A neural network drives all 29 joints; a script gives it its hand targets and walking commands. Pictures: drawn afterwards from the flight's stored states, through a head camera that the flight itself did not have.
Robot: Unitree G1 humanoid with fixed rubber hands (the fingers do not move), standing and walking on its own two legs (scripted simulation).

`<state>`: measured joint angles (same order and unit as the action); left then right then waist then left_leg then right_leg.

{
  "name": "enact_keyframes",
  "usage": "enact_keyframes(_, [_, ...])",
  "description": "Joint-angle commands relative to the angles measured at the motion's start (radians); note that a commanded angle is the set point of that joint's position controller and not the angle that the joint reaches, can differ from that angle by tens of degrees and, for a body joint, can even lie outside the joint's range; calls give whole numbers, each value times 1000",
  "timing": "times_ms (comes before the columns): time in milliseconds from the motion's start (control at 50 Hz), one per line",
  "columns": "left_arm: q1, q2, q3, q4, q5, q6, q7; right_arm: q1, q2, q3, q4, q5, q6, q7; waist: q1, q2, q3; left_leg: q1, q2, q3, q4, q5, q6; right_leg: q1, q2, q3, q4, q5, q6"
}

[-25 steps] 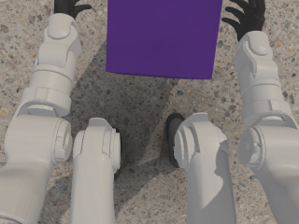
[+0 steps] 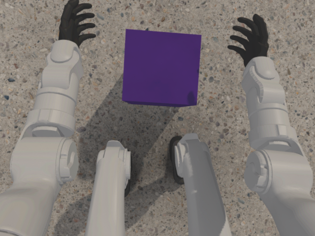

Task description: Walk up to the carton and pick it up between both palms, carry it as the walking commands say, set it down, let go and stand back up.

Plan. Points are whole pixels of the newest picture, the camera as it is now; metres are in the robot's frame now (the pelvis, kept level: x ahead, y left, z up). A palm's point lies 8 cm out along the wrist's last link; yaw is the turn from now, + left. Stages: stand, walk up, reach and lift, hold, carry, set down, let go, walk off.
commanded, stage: set down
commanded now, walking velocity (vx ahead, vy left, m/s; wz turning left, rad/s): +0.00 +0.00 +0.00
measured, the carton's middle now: (159, 76) +0.49 -0.05 -0.37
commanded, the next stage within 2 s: let go in 0.62 s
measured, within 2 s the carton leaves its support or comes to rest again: neither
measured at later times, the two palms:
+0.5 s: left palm out of the picture +0.53 +0.15 +0.04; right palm out of the picture +0.47 -0.25 +0.04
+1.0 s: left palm out of the picture +0.43 +0.17 +0.10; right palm out of the picture +0.39 -0.26 +0.11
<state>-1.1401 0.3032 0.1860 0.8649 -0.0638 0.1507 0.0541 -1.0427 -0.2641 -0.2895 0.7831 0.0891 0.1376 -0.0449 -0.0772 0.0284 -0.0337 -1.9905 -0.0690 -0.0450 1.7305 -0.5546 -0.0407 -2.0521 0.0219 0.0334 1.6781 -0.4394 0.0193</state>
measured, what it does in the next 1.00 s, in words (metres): rises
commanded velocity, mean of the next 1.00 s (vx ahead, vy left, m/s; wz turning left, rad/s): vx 0.00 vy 0.00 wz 0.00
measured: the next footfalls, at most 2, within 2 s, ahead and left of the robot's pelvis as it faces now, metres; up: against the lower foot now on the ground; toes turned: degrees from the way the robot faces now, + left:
none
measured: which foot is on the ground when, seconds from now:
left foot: down 0.00-1.00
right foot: down 0.00-1.00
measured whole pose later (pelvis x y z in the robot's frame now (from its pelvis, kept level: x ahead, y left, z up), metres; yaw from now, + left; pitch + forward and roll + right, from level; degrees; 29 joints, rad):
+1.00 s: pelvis +0.07 -0.01 +0.21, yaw +0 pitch +34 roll +1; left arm -0.41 0.14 0.17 0.53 0.08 0.10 0.04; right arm -0.36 -0.21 -0.20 0.51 -0.03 0.09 0.10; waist -0.06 0.00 -0.07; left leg -1.09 -0.04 -0.07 0.83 -0.34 -0.03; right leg -1.15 0.02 0.04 0.82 -0.26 0.00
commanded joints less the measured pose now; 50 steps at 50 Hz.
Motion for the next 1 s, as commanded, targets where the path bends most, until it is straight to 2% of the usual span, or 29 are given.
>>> enact_keyframes(0, [-213,103,16,-138,9,-9,-6,-173,-127,-24,-133,-8,-10,5,-34,26,-1081,466,-35,118,-241,228,-5,799,33,-117,-178,323,33])
enact_keyframes(240, [-128,79,45,-155,43,-7,-35,-94,-90,-41,-144,-35,-9,35,-25,20,-1040,626,-38,105,-474,293,-6,968,31,-98,-403,389,40])
enact_keyframes(460, [-22,37,60,-172,74,-27,-60,13,-51,-64,-167,-73,-32,57,-23,14,-991,818,-26,75,-704,400,1,1153,25,-70,-613,511,37])
enact_keyframes(560, [-27,-1,82,-104,115,-55,-67,12,-17,-84,-105,-119,-62,69,-17,14,-834,838,-18,55,-773,387,2,1087,23,-80,-688,451,39])
enact_keyframes(640, [30,-10,113,-86,159,-63,-59,60,-19,-101,-79,-153,-75,73,-14,10,-853,888,-19,51,-796,431,-1,1130,27,-83,-716,490,33])
enact_keyframes(740, [162,-30,95,-182,178,-56,-25,184,-63,-91,-162,-175,-76,101,-22,14,-1003,1024,-16,49,-819,559,-6,1287,33,-77,-726,636,15])
enact_keyframes(820, [377,-66,35,-346,158,-49,10,384,-73,-10,-290,-168,-64,138,-7,7,-1141,1148,-19,48,-847,683,-5,1475,33,-58,-727,779,-2])
enact_keyframes(900, [535,-71,5,-467,141,-58,2,549,-56,52,-384,-132,-62,149,0,-24,-992,1131,-21,53,-923,607,-1,1632,24,-27,-794,798,1])
enact_keyframes(980, [687,-72,-13,-463,134,-83,-23,701,-37,93,-390,-102,-82,146,16,-41,-756,1164,-7,51,-1013,495,8,1699,12,-11,-896,699,11])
